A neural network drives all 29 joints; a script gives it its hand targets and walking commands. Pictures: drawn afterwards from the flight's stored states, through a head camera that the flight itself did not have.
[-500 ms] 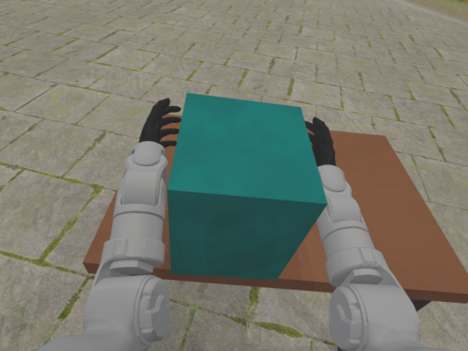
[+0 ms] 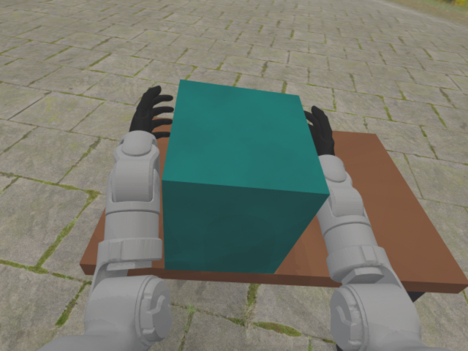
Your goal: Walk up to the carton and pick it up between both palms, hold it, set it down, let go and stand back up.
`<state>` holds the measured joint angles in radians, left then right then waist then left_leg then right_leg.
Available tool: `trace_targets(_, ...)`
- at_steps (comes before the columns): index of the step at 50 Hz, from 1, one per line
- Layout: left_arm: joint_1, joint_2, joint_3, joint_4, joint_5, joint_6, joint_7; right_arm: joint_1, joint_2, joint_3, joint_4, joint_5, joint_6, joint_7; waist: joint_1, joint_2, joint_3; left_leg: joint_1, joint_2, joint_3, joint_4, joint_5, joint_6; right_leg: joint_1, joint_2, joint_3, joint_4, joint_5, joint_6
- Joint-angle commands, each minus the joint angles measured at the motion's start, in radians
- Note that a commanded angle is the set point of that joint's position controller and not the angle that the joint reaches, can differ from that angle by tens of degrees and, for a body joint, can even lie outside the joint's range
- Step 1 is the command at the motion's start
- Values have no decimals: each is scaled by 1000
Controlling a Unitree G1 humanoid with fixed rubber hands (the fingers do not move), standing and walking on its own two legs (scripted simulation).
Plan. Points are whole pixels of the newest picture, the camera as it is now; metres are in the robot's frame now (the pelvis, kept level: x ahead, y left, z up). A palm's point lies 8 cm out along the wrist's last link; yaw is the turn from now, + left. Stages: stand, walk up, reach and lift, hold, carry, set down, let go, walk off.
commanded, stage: reach and lift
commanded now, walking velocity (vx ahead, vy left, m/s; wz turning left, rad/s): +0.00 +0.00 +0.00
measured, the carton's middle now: (230, 184) +0.36 -0.01 +0.13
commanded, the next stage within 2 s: hold in 0.86 s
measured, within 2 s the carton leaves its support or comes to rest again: neither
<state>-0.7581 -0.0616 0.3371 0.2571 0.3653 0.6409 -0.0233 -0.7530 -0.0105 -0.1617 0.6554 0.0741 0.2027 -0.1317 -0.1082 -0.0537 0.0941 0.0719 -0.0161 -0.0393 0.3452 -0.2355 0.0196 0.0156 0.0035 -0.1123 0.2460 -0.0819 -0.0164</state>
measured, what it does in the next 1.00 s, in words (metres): stands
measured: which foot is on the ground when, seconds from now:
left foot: down 0.00-1.00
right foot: down 0.00-1.00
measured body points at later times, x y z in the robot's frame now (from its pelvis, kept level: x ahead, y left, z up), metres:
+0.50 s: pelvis +0.00 +0.00 +0.00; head -0.05 +0.02 +0.45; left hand +0.40 +0.13 +0.24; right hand +0.38 -0.17 +0.22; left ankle -0.01 +0.10 -0.75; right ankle +0.05 -0.11 -0.75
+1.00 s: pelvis +0.00 +0.00 +0.00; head -0.06 +0.02 +0.44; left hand +0.40 +0.13 +0.25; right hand +0.39 -0.17 +0.24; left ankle -0.01 +0.10 -0.75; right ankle +0.05 -0.11 -0.75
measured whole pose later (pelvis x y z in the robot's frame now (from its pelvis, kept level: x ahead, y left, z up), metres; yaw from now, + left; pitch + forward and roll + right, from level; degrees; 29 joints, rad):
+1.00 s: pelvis +0.00 +0.00 +0.00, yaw -1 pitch -11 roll -1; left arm -0.84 -0.03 0.38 0.25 0.37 0.78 -0.05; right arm -0.88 -0.04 -0.14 0.68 0.15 0.34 -0.16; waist -0.11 -0.04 0.04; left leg 0.08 -0.01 -0.03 0.35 -0.24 0.02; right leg 0.02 0.01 -0.10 0.25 -0.08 -0.02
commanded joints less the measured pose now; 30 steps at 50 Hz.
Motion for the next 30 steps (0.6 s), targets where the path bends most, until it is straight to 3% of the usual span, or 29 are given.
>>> trace_targets(1,-494,-481,-362,0,-93,24,-132,-733,472,325,-264,46,-62,76,-5,54,-353,-184,-11,46,-77,220,-47,321,18,4,42,154,34)
trace_targets(14,-542,-464,-344,-8,-92,73,-143,-768,487,321,-258,61,-9,69,-5,54,-334,-210,-10,53,-98,155,-35,320,18,10,34,104,32)
trace_targets(30,-582,-457,-337,-7,-99,106,-151,-814,492,336,-249,103,38,56,-10,57,-351,-199,-11,49,-80,206,-41,329,29,15,39,135,30)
